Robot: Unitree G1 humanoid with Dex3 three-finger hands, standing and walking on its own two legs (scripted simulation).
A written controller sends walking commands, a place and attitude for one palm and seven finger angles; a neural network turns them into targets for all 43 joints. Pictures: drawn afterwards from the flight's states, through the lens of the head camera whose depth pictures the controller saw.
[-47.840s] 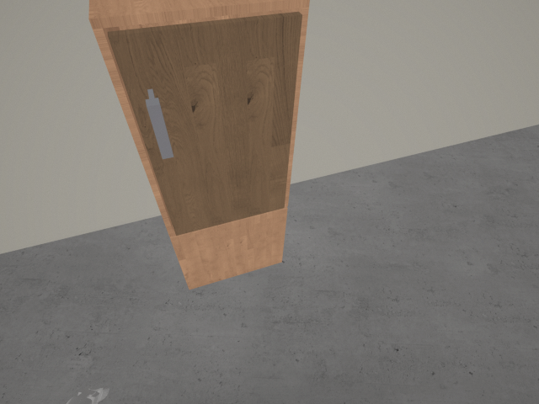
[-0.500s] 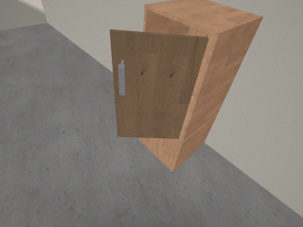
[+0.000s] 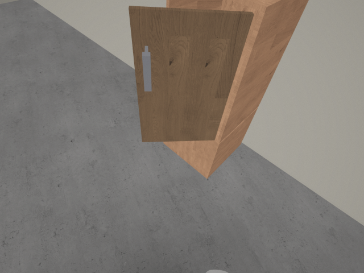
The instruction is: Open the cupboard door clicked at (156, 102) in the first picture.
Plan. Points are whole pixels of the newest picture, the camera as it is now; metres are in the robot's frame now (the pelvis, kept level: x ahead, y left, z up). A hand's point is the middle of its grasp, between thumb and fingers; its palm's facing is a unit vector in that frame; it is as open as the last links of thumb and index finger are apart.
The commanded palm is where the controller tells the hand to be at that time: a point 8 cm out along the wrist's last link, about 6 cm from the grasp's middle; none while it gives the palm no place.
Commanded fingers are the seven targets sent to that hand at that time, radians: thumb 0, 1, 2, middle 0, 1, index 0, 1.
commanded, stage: come to a stop and stand still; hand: left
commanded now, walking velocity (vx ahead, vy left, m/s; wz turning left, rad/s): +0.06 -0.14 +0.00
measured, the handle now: (147, 68) +0.69 +0.13 +0.05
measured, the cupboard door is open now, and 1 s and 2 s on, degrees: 48 48 48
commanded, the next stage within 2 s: look again from close up in 0.10 s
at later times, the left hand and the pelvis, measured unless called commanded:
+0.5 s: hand out of the picture +0.03 +0.11 -0.18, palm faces +0.05 -0.98 -0.18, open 7.3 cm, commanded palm none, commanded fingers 0.00 0.90 0.90 -0.20 -0.30 -0.20 -0.30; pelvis +0.03 -0.06 +0.00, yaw +1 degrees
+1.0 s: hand out of the picture +0.04 +0.11 -0.19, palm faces +0.09 -0.98 -0.16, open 7.4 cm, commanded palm none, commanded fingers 0.00 0.90 0.90 -0.20 -0.30 -0.20 -0.30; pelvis +0.06 -0.06 -0.01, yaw +2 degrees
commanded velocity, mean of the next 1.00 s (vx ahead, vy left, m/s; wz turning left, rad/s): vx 0.04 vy -0.03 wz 0.06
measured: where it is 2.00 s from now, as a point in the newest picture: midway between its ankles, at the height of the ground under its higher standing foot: outside the picture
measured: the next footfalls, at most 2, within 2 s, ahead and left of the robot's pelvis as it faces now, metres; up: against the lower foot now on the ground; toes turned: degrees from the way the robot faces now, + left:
right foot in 0.28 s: +0.05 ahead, -0.18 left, +0.00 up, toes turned -2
right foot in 1.36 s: +0.15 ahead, -0.19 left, +0.00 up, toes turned -1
